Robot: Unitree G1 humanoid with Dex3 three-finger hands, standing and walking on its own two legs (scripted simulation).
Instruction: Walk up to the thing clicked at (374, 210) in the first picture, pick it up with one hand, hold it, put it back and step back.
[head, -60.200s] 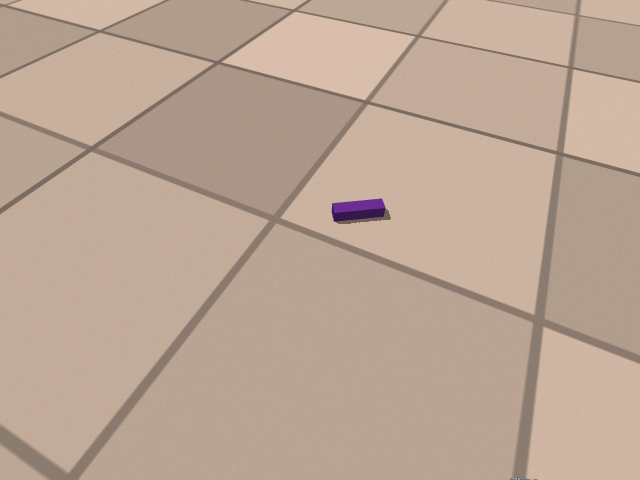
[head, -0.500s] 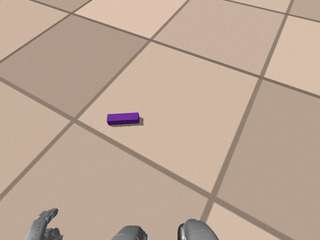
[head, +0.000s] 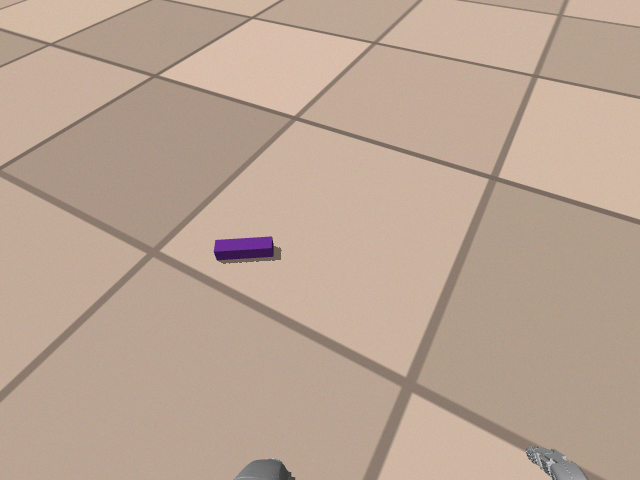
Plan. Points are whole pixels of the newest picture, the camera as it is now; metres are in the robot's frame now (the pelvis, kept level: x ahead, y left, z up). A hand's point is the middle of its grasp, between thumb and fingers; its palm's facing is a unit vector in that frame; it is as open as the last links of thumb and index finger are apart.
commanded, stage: step back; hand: left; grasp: from above
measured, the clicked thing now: (244, 248) +1.03 +0.35 -0.73
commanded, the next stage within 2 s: stand in 0.86 s
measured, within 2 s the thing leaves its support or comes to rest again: neither
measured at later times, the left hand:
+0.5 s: hand out of the picture +0.08 +0.28 -0.14, palm faces +0.03 -0.91 -0.40, open 7.4 cm
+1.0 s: hand out of the picture +0.13 +0.28 -0.15, palm faces +0.07 -0.94 -0.32, open 7.4 cm
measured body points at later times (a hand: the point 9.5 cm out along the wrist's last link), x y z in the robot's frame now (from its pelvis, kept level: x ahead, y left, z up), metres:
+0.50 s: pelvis +0.00 +0.00 +0.00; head +0.02 +0.00 +0.45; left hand +0.07 +0.33 -0.11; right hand +0.06 -0.31 -0.13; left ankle +0.00 +0.15 -0.73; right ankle +0.05 -0.10 -0.73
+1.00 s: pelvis +0.05 +0.03 +0.01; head +0.07 +0.04 +0.46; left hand +0.12 +0.33 -0.12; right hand +0.16 -0.26 -0.11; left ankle +0.03 +0.15 -0.73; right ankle +0.05 -0.10 -0.73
